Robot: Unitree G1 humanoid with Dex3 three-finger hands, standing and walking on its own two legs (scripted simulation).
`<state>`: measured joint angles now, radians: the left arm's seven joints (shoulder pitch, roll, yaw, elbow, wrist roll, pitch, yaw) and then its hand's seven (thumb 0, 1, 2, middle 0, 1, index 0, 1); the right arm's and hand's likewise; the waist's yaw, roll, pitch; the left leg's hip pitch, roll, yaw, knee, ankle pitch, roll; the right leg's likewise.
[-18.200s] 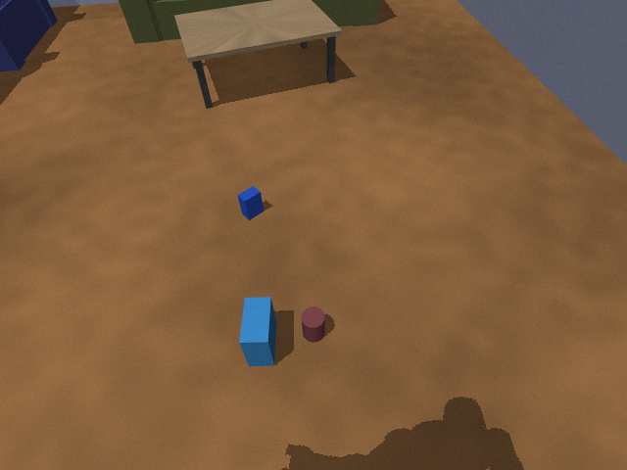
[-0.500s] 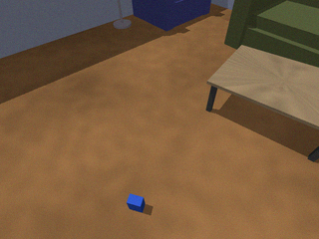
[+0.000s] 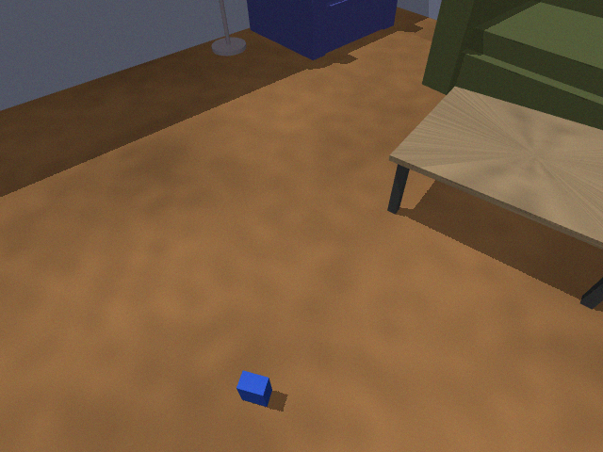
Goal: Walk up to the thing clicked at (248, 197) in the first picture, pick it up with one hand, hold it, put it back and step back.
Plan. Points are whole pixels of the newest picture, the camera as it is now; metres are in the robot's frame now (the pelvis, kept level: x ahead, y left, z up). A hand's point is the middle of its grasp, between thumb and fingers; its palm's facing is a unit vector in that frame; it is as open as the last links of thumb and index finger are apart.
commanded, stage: stand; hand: left
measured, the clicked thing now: (255, 389) +0.41 +0.19 -0.72
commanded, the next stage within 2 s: go down in 1.38 s
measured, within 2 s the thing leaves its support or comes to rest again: neither
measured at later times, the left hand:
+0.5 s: hand out of the picture +0.07 +0.26 -0.16, palm faces -0.03 -0.94 -0.34, open 7.4 cm
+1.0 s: hand out of the picture +0.07 +0.26 -0.16, palm faces -0.04 -0.94 -0.34, open 7.4 cm
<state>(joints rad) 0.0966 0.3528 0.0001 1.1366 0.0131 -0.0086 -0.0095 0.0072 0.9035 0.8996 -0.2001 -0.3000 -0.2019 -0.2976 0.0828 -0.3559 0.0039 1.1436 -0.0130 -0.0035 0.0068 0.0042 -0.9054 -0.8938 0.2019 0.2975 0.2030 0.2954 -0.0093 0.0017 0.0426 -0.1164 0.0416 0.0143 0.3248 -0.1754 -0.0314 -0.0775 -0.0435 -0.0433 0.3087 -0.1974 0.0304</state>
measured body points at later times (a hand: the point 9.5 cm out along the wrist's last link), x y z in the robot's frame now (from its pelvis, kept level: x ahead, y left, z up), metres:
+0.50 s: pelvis +0.00 +0.00 +0.00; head +0.00 +0.00 +0.45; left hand +0.07 +0.30 -0.13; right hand +0.08 -0.30 -0.13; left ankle +0.00 +0.14 -0.75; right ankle -0.02 -0.14 -0.75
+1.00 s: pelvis +0.00 +0.00 +0.00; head +0.01 +0.00 +0.45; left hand +0.07 +0.30 -0.13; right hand +0.07 -0.30 -0.13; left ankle +0.00 +0.14 -0.75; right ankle -0.02 -0.14 -0.75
